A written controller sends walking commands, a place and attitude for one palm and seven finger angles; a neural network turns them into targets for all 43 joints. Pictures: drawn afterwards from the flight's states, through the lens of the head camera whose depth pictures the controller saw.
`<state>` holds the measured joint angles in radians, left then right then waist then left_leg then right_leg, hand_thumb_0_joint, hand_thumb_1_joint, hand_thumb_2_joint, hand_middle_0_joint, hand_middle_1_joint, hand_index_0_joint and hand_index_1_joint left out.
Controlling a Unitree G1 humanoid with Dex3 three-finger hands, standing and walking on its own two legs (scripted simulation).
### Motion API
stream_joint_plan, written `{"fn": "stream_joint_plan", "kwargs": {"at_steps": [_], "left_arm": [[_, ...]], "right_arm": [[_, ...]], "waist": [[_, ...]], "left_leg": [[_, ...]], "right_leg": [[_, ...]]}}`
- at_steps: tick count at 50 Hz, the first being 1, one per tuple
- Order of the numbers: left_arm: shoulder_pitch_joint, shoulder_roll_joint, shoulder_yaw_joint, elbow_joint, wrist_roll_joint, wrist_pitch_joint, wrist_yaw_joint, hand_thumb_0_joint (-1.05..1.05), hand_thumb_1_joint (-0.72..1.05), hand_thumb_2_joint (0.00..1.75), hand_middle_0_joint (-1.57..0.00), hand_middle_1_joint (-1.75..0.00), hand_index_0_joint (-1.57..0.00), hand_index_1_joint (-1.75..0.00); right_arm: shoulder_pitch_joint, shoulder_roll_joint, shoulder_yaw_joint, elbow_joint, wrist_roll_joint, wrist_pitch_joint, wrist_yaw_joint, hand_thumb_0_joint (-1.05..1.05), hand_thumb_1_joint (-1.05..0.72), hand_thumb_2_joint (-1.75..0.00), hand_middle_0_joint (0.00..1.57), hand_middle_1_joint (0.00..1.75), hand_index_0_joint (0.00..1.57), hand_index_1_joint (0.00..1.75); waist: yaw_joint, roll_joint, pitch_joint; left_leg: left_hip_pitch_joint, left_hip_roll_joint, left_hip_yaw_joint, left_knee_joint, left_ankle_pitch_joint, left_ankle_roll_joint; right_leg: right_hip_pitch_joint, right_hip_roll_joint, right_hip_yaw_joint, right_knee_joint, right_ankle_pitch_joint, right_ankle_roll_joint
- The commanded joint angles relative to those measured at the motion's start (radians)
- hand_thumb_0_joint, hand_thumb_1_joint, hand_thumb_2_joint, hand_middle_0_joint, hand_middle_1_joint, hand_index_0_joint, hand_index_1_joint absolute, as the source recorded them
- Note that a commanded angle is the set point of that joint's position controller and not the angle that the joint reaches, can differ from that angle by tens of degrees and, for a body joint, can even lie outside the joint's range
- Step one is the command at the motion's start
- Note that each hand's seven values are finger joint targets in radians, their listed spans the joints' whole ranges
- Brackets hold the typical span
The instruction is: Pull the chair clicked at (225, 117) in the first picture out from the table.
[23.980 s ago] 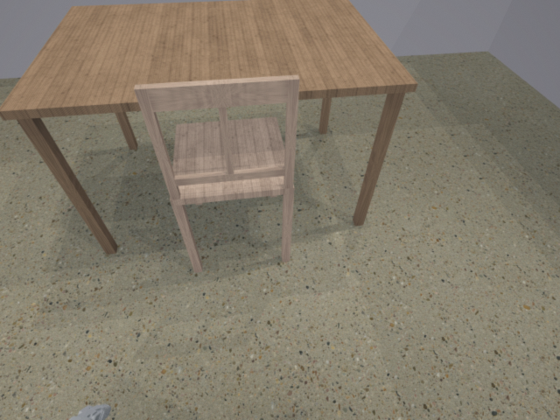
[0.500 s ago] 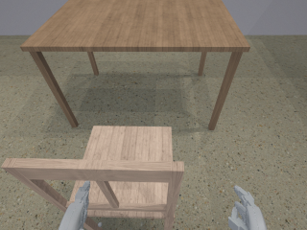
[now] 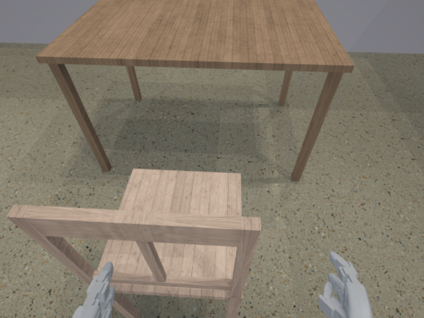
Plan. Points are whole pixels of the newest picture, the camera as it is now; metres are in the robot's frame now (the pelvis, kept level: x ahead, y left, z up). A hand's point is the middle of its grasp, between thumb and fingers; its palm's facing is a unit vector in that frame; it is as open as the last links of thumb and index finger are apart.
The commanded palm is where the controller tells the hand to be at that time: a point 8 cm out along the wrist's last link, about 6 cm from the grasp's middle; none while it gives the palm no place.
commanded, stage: draw the hand back to the body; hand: left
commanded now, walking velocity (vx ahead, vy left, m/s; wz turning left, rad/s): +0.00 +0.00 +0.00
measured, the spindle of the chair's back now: (153, 260) +0.25 +0.15 -0.06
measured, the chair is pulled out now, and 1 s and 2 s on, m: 0.60 0.59 0.59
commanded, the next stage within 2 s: step back with the hand held close in 1.48 s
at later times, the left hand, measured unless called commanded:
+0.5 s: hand (80, 303) +0.13 +0.19 +0.10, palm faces +0.12 -0.95 -0.30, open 16.7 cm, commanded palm +0.10 +0.24 +0.14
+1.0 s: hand (15, 220) +0.19 +0.25 +0.20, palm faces +0.42 -0.78 -0.46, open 10.8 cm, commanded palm +0.15 +0.29 +0.23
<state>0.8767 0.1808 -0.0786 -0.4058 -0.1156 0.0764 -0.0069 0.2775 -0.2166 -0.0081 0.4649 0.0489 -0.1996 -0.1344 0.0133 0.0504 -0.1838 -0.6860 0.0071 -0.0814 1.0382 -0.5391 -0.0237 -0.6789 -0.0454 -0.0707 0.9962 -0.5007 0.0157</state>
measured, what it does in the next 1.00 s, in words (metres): rises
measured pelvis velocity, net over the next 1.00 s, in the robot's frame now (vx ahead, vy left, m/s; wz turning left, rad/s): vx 0.01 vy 0.00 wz -0.01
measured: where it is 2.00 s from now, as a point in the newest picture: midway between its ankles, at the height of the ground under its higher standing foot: outside the picture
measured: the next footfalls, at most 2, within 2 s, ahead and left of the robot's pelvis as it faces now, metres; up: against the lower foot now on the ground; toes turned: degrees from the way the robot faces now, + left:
none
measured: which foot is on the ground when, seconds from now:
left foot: down 0.00-1.00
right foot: down 0.00-1.00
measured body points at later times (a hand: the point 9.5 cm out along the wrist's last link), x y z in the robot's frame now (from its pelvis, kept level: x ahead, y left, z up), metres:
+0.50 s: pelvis -0.02 +0.00 +0.02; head -0.02 -0.02 +0.47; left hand +0.12 +0.24 +0.12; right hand +0.17 -0.22 -0.06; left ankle -0.01 +0.13 -0.67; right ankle +0.00 -0.13 -0.67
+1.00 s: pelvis +0.01 +0.00 +0.06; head +0.00 -0.03 +0.51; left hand +0.17 +0.29 +0.23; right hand +0.20 -0.22 -0.03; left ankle -0.01 +0.13 -0.67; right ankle +0.00 -0.13 -0.67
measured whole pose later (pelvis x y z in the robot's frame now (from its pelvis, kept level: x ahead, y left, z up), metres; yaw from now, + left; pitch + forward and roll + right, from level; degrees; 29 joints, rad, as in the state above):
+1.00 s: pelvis +0.01 +0.00 +0.06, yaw +0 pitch -2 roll -1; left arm 0.54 0.36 0.27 -0.46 -0.04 -0.01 0.15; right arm 0.19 -0.23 0.03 0.68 0.02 -0.16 -0.11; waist 0.08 0.09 0.00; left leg -0.17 0.01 -0.05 0.56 -0.35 -0.02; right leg -0.18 -0.04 -0.06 0.54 -0.32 0.02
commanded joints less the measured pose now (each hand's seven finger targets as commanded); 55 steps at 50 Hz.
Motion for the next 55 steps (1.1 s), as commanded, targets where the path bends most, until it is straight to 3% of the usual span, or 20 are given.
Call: {"fn": "stream_joint_plan", "kwargs": {"at_steps": [1, 4, 7, 9, 11, 12, 16, 17, 20, 21, 22, 24, 30, 32, 41, 44, 46, 49, 51, 55], "left_arm": [[-0.020, 0.093, 0.128, -0.272, -0.046, -0.248, -0.013, 0.00, -0.55, 0.20, 0.00, 0.00, 0.00, 0.00], [-0.039, 0.056, 0.095, -0.248, -0.059, -0.350, -0.055, 0.00, -0.55, 0.20, 0.00, 0.00, 0.00, 0.00], [-0.072, 0.103, 0.145, -0.208, -0.089, -0.430, -0.112, 0.00, -0.55, 0.20, 0.00, 0.00, 0.00, 0.00], [-0.098, 0.148, 0.187, -0.283, -0.114, -0.473, -0.134, 0.00, -0.55, 0.20, 0.00, 0.00, 0.00, 0.00], [-0.101, 0.185, 0.247, -0.287, -0.127, -0.457, -0.128, 0.00, -0.55, 0.20, 0.00, 0.00, 0.00, 0.00], [-0.114, 0.163, 0.231, -0.302, -0.139, -0.448, -0.128, 0.00, -0.55, 0.20, 0.00, 0.00, 0.00, 0.00], [-0.174, 0.173, 0.272, -0.258, -0.169, -0.384, -0.124, 0.00, -0.51, 0.22, -0.01, -0.01, -0.01, -0.01], [-0.178, 0.157, 0.262, -0.243, -0.176, -0.371, -0.131, 0.00, -0.48, 0.24, -0.01, -0.02, -0.01, -0.02], [-0.225, 0.199, 0.296, -0.283, -0.185, -0.347, -0.134, 0.00, -0.37, 0.29, -0.02, -0.04, -0.02, -0.04], [-0.178, 0.426, 0.404, -0.241, 0.009, -0.243, 0.017, 0.00, -0.33, 0.31, -0.03, -0.05, -0.03, -0.05], [-0.178, 0.286, 0.299, -0.337, 0.026, -0.198, 0.065, 0.00, -0.30, 0.32, -0.04, -0.05, -0.04, -0.05], [-0.225, 0.268, 0.278, -0.311, 0.058, -0.149, 0.129, 0.00, -0.22, 0.36, -0.04, -0.07, -0.04, -0.07], [-0.273, 0.272, 0.310, -0.228, 0.077, -0.131, 0.168, 0.00, -0.01, 0.46, -0.07, -0.11, -0.07, -0.11], [-0.274, 0.280, 0.333, -0.210, 0.082, -0.133, 0.169, 0.00, 0.07, 0.50, -0.08, -0.13, -0.08, -0.13], [-0.366, 0.351, 0.443, -0.279, 0.084, -0.146, 0.174, 0.00, 0.39, 0.65, -0.13, -0.19, -0.13, -0.19], [-0.377, 0.335, 0.447, -0.276, 0.082, -0.148, 0.172, 0.00, 0.50, 0.71, -0.15, -0.22, -0.15, -0.22], [-0.409, 0.354, 0.475, -0.269, 0.082, -0.142, 0.173, 0.00, 0.57, 0.74, -0.16, -0.23, -0.16, -0.23], [-0.428, 0.357, 0.498, -0.255, 0.078, -0.144, 0.173, 0.00, 0.68, 0.80, -0.17, -0.26, -0.17, -0.26], [-0.463, 0.380, 0.529, -0.253, 0.078, -0.140, 0.172, 0.00, 0.75, 0.83, -0.18, -0.27, -0.18, -0.27], [-0.502, 0.403, 0.565, -0.252, 0.071, -0.143, 0.172, 0.00, 0.90, 0.90, -0.20, -0.30, -0.20, -0.30]], "right_arm": [[-0.072, -0.094, -0.057, -0.121, 0.003, -0.081, 0.001, 0.00, -0.90, -0.90, 0.20, 0.30, 0.20, 0.30], [-0.098, -0.091, -0.057, -0.108, 0.008, -0.085, 0.021, 0.00, -0.90, -0.90, 0.20, 0.30, 0.20, 0.30], [-0.123, -0.095, -0.058, -0.099, 0.009, -0.083, 0.037, 0.00, -0.90, -0.90, 0.20, 0.30, 0.20, 0.30], [-0.134, -0.093, -0.059, -0.104, 0.013, -0.089, 0.037, 0.00, -0.90, -0.90, 0.20, 0.30, 0.20, 0.30], [-0.141, -0.093, -0.056, -0.102, 0.021, -0.084, 0.033, 0.00, -0.90, -0.90, 0.20, 0.30, 0.20, 0.30], [-0.144, -0.090, -0.048, -0.102, 0.024, -0.085, 0.030, 0.00, -0.90, -0.90, 0.20, 0.30, 0.20, 0.30], [-0.160, -0.100, -0.037, -0.087, 0.032, -0.099, 0.007, 0.00, -0.90, -0.90, 0.20, 0.30, 0.20, 0.30], [-0.159, -0.101, -0.032, -0.082, 0.034, -0.105, 0.004, 0.00, -0.90, -0.90, 0.20, 0.30, 0.20, 0.30], [-0.164, -0.107, -0.022, -0.073, 0.035, -0.129, -0.005, 0.00, -0.90, -0.90, 0.20, 0.30, 0.20, 0.30], [-0.152, -0.098, -0.018, -0.039, -0.002, -0.090, -0.017, 0.00, -0.90, -0.90, 0.20, 0.30, 0.20, 0.30], [-0.150, -0.079, 0.002, -0.076, -0.006, -0.081, -0.017, 0.00, -0.90, -0.90, 0.20, 0.30, 0.20, 0.30], [-0.160, -0.078, 0.007, -0.049, -0.008, -0.058, -0.021, 0.00, -0.90, -0.90, 0.20, 0.30, 0.20, 0.30], [-0.193, -0.093, 0.008, -0.020, -0.018, -0.032, -0.018, 0.00, -0.90, -0.90, 0.20, 0.30, 0.20, 0.30], [-0.198, -0.096, 0.005, -0.007, -0.018, -0.028, -0.014, 0.00, -0.90, -0.90, 0.20, 0.30, 0.20, 0.30], [-0.210, -0.106, 0.000, 0.033, -0.030, -0.029, 0.003, 0.00, -0.90, -0.90, 0.20, 0.30, 0.20, 0.30], [-0.211, -0.106, -0.002, 0.043, -0.032, -0.025, 0.007, 0.00, -0.90, -0.90, 0.20, 0.30, 0.20, 0.30], [-0.214, -0.112, -0.003, 0.055, -0.031, -0.021, 0.011, 0.00, -0.90, -0.90, 0.20, 0.30, 0.20, 0.30], [-0.215, -0.113, -0.007, 0.061, -0.033, -0.008, 0.014, 0.00, -0.90, -0.90, 0.20, 0.30, 0.20, 0.30], [-0.224, -0.116, -0.007, 0.068, -0.030, -0.003, 0.018, 0.00, -0.90, -0.90, 0.20, 0.30, 0.20, 0.30], [-0.218, -0.118, -0.011, 0.076, -0.033, 0.011, 0.023, 0.00, -0.90, -0.90, 0.20, 0.30, 0.20, 0.30]], "waist": [[-0.002, 0.010, -0.044], [-0.005, -0.007, -0.017], [0.001, -0.039, -0.027], [0.012, 0.010, -0.075], [0.024, 0.032, -0.097], [0.016, 0.034, -0.081], [0.006, -0.035, -0.024], [0.003, -0.025, -0.008], [0.008, -0.001, 0.000], [0.090, 0.028, -0.046], [0.050, 0.036, 0.010], [0.040, 0.045, 0.092], [0.041, -0.030, 0.170], [0.046, -0.002, 0.183], [0.060, 0.043, 0.133], [0.060, 0.013, 0.128], [0.061, 0.038, 0.137], [0.063, -0.015, 0.129], [0.063, 0.043, 0.126], [0.067, -0.015, 0.099]], "left_leg": [[0.038, -0.002, 0.031, -0.121, 0.326, 0.031], [0.026, 0.003, 0.026, -0.116, 0.309, 0.027], [-0.022, 0.007, 0.027, -0.102, 0.258, 0.027], [0.010, 0.006, 0.028, -0.110, 0.259, 0.032], [0.030, 0.008, 0.026, -0.129, 0.258, 0.034], [0.051, 0.008, 0.025, -0.144, 0.250, 0.035], [0.068, 0.018, 0.008, -0.189, 0.193, 0.039], [0.077, 0.016, 0.012, -0.199, 0.182, 0.037], [0.110, 0.017, 0.007, -0.231, 0.173, 0.037], [0.157, 0.029, 0.014, -0.269, 0.182, 0.037], [0.188, 0.028, 0.024, -0.290, 0.191, 0.038], [0.225, 0.037, 0.020, -0.317, 0.192, 0.039], [0.313, 0.039, 0.023, -0.419, 0.169, 0.047], [0.341, 0.038, 0.025, -0.446, 0.189, 0.045], [0.466, 0.040, 0.019, -0.530, 0.379, 0.044], [0.503, 0.046, 0.023, -0.550, 0.435, 0.044], [0.500, 0.044, 0.019, -0.559, 0.459, 0.041], [0.523, 0.051, 0.025, -0.569, 0.496, 0.044], [0.531, 0.047, 0.026, -0.573, 0.514, 0.041], [0.562, 0.056, 0.034, -0.577, 0.595, 0.045]], "right_leg": [[0.059, 0.014, -0.025, -0.127, 0.242, -0.044], [0.022, 0.012, -0.029, -0.112, 0.213, -0.040], [0.033, 0.009, -0.008, -0.114, 0.161, -0.041], [0.062, 0.005, 0.007, -0.125, 0.146, -0.044], [0.100, 0.007, 0.005, -0.142, 0.137, -0.046], [0.097, 0.006, -0.001, -0.155, 0.128, -0.043], [0.118, 0.011, -0.005, -0.222, 0.065, -0.037], [0.120, 0.008, -0.004, -0.234, 0.056, -0.034], [0.149, 0.005, -0.001, -0.265, 0.040, -0.035], [0.256, -0.016, 0.046, -0.327, 0.069, -0.067], [0.253, -0.031, 0.029, -0.349, 0.094, -0.058], [0.250, -0.027, 0.009, -0.385, 0.093, -0.057], [0.321, -0.028, 0.001, -0.484, 0.090, -0.048], [0.346, -0.027, 0.006, -0.498, 0.122, -0.050], [0.477, -0.027, 0.012, -0.533, 0.326, -0.056], [0.494, -0.031, 0.007, -0.533, 0.381, -0.050], [0.513, -0.028, 0.014, -0.541, 0.401, -0.054], [0.530, -0.031, 0.007, -0.541, 0.444, -0.048], [0.542, -0.030, 0.019, -0.548, 0.456, -0.052], [0.575, -0.035, 0.013, -0.546, 0.546, -0.046]]}}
